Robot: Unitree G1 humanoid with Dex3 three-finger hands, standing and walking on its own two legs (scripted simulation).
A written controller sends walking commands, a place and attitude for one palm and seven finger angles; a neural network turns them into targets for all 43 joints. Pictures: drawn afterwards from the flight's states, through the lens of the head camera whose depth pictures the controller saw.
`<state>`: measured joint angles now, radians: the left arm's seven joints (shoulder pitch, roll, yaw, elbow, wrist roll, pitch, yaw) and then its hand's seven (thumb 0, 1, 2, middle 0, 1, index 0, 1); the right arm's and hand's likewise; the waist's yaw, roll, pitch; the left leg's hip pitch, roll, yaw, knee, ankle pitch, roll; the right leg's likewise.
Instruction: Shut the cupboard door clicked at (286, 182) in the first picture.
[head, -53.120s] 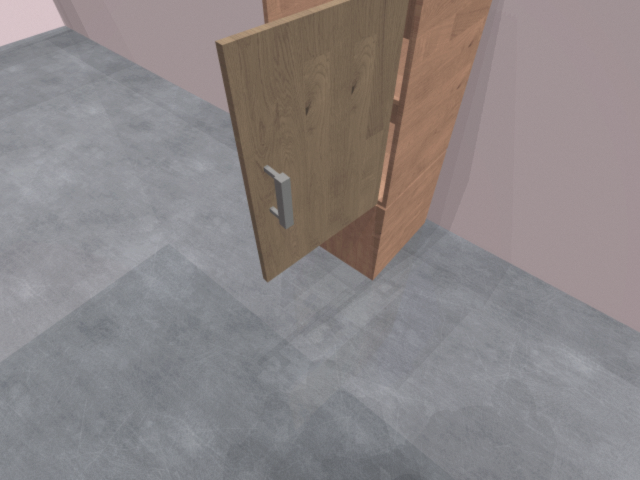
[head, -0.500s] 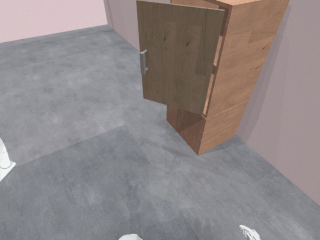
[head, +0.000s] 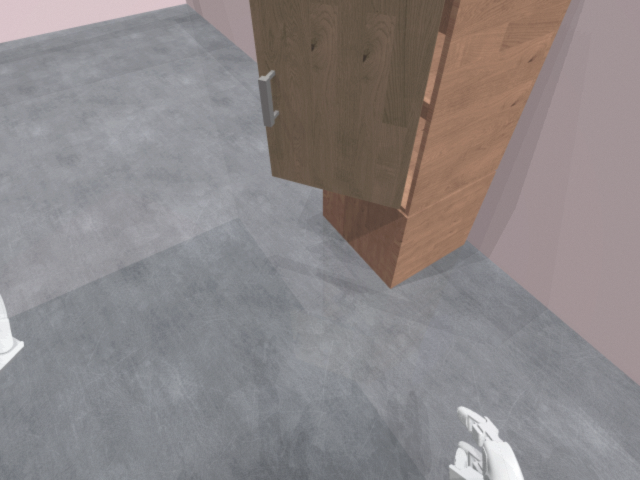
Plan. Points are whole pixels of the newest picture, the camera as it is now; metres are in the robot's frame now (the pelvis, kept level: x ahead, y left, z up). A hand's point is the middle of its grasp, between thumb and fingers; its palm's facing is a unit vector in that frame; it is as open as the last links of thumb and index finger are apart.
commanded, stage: stop stepping back and stand still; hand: left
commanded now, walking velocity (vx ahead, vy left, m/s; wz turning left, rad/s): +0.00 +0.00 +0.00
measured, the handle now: (270, 98) +0.99 +0.15 -0.05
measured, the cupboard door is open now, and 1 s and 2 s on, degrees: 35 35 35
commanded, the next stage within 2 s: let the arm hang, fingers relaxed in 0.16 s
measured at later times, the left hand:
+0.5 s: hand out of the picture +0.08 +0.22 -0.12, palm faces -0.04 -0.96 -0.26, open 7.4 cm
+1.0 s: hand out of the picture -0.10 +0.23 -0.16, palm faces +0.05 -0.97 -0.24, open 7.4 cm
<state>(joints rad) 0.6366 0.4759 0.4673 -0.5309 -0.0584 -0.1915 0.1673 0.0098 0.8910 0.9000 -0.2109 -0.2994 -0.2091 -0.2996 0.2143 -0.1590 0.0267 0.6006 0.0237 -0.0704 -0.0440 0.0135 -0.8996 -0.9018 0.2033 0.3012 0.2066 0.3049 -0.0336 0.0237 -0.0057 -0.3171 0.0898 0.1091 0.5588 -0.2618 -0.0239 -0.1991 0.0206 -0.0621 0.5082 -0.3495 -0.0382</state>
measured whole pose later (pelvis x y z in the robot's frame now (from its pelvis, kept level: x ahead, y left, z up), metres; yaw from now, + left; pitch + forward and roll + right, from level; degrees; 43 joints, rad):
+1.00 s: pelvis -0.06 +0.04 +0.01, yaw +1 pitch -2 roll -1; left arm 0.37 0.17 0.02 1.12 0.02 0.02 0.03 0.00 0.92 0.90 -0.20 -0.30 -0.20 -0.30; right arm 0.31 -0.16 -0.01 1.09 -0.01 0.02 -0.02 0.01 -0.90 -0.90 0.20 0.30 0.20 0.30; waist 0.00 0.04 0.02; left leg -0.27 0.03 0.13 0.43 -0.14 0.04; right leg -0.18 -0.03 -0.05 0.44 -0.24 0.01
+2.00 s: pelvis -0.03 +0.03 +0.01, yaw +0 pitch -1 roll +0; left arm 0.30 0.13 0.01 1.14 0.01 0.00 0.04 0.00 0.91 0.90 -0.20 -0.30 -0.20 -0.30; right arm 0.28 -0.14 -0.01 1.13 -0.01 0.01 -0.03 0.01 -0.91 -0.90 0.20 0.30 0.20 0.30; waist -0.01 0.00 0.03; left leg -0.21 0.04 0.13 0.40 -0.17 0.02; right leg -0.12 -0.02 -0.05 0.40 -0.26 0.00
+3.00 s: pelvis +0.04 +0.02 +0.01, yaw +33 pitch +2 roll +2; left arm 0.29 0.20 0.06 0.94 0.02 -0.02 0.01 0.00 0.91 0.90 -0.20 -0.30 -0.20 -0.30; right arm 0.25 -0.27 -0.10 0.94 -0.03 0.04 0.03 0.01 -0.91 -0.90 0.20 0.30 0.20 0.30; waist -0.03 0.04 0.03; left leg -0.62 -0.01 -0.01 1.14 -0.27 -0.02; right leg -0.11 -0.06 -0.12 0.37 -0.30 -0.01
